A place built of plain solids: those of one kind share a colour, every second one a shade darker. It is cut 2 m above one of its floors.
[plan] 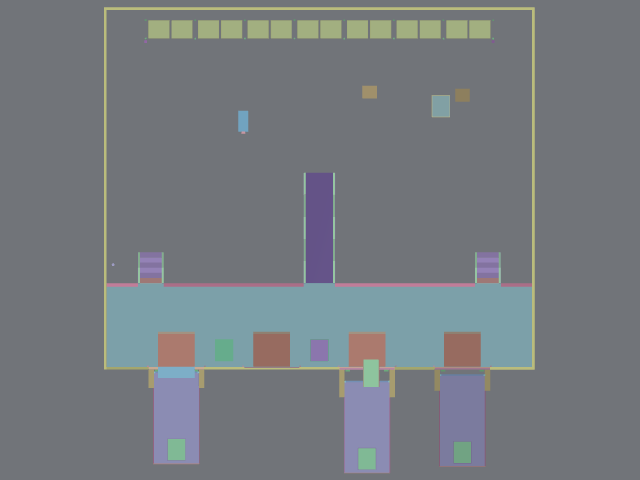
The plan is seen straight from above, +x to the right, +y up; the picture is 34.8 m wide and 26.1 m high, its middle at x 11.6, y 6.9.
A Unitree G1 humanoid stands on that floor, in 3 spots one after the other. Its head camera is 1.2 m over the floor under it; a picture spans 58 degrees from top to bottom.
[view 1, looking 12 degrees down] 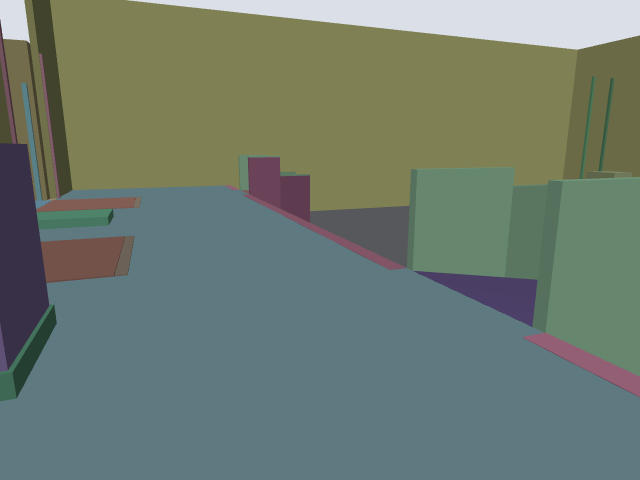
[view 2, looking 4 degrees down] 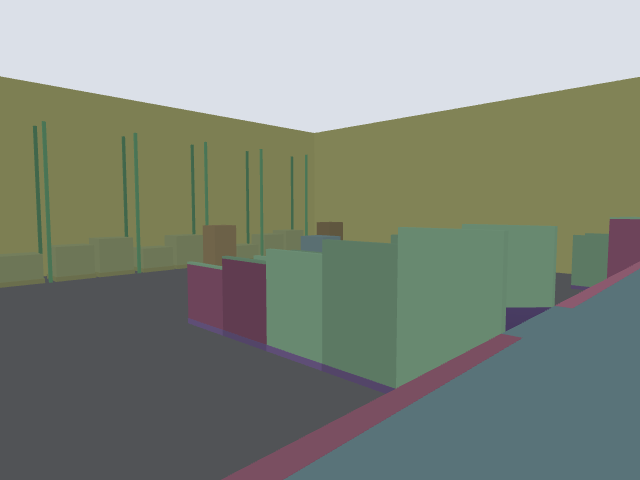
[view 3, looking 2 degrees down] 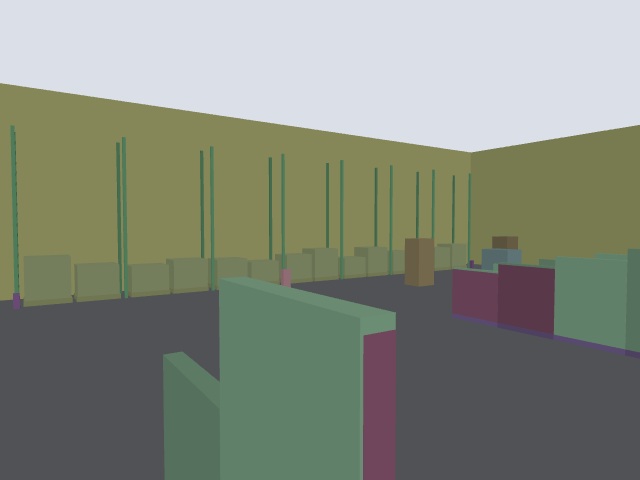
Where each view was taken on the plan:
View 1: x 14.38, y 2.20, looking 159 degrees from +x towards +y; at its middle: south_deck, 5.77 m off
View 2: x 6.53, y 2.96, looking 44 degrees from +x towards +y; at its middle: stage_load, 15.56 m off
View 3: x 2.40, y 3.83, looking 56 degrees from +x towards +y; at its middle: wall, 18.79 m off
